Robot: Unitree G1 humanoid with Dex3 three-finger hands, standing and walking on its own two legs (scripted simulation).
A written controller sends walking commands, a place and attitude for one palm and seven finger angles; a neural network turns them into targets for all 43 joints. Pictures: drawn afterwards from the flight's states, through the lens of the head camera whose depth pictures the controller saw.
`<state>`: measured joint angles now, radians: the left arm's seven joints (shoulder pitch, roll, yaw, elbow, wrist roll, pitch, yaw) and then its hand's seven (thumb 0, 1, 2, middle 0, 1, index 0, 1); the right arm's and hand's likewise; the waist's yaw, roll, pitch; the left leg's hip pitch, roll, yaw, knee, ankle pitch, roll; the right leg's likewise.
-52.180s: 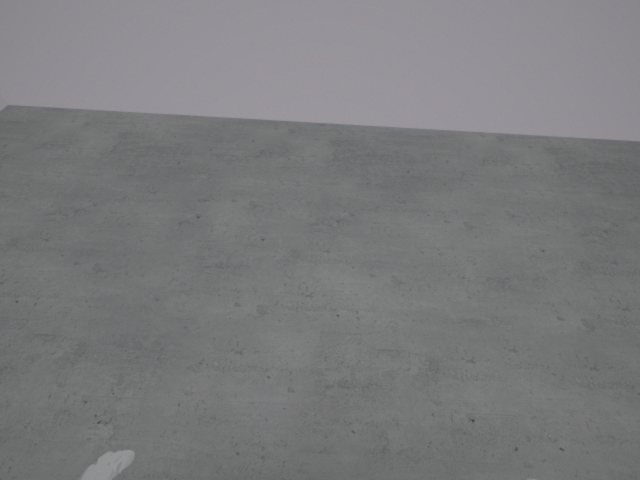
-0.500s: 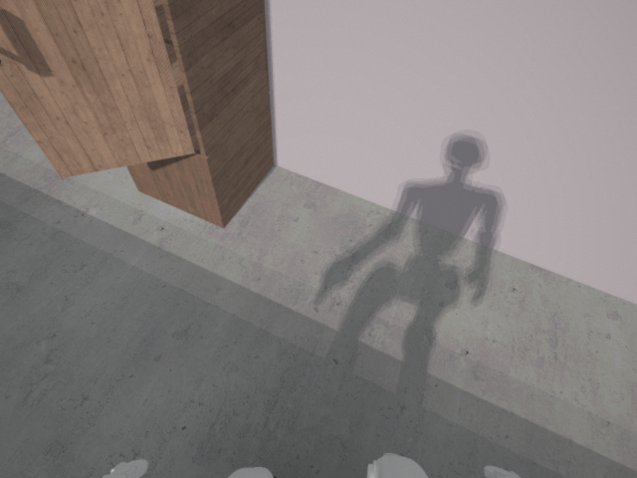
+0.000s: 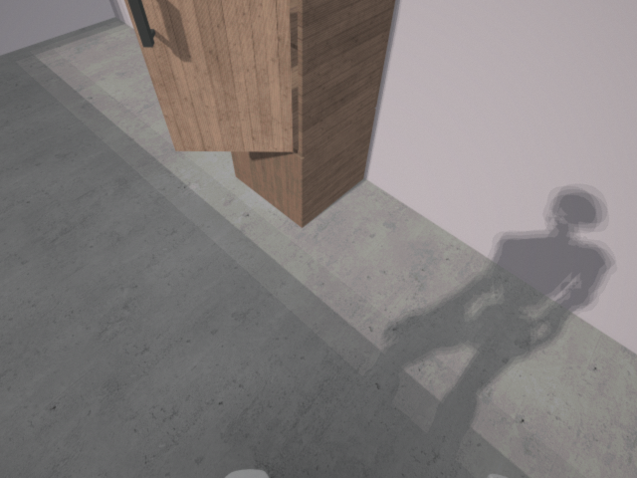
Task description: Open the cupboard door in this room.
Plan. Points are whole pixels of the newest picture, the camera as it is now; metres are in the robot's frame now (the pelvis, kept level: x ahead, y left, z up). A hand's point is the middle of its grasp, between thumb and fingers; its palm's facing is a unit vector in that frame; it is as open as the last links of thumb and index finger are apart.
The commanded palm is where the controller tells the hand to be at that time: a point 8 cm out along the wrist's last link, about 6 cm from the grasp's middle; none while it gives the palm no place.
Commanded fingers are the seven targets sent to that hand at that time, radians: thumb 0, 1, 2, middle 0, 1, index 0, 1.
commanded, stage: take the last steps up to it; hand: left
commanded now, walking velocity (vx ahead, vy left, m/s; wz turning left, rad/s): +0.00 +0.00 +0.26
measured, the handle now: (142, 13) +0.99 +0.48 +0.06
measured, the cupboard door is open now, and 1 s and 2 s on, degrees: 45 45 45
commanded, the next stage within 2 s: come to a stop and stand still in 1.52 s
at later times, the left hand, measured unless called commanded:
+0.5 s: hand out of the picture +0.06 +0.21 -0.15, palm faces +0.20 -0.95 -0.24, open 7.4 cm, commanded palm none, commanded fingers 0.00 0.90 0.90 -0.20 -0.30 -0.20 -0.30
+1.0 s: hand (93, 455) +0.15 +0.33 -0.17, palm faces +0.23 -0.95 -0.19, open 7.4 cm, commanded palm none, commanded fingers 0.00 0.90 0.90 -0.20 -0.30 -0.20 -0.30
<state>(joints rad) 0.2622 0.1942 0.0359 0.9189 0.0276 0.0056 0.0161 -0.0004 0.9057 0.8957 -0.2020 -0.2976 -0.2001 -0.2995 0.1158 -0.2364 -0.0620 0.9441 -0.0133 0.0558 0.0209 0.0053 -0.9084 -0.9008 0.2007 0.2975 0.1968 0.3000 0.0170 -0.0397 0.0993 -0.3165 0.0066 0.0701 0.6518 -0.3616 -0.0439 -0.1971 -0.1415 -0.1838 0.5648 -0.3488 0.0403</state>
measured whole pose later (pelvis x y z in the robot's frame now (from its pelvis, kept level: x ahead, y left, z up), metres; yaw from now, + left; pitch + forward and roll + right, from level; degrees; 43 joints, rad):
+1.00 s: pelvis +0.17 +0.14 +0.01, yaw +10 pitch +0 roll +1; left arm 0.26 0.20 0.07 1.06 0.03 0.00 -0.01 0.00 0.91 0.90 -0.19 -0.30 -0.19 -0.30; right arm 0.21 -0.16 -0.04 1.00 -0.03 -0.08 -0.02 -0.02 -0.95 -0.90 0.21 0.30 0.20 0.30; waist 0.03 -0.04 0.06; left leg -0.24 0.01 0.19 0.45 -0.21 0.06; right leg -0.53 -0.11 -0.08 1.16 -0.31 0.01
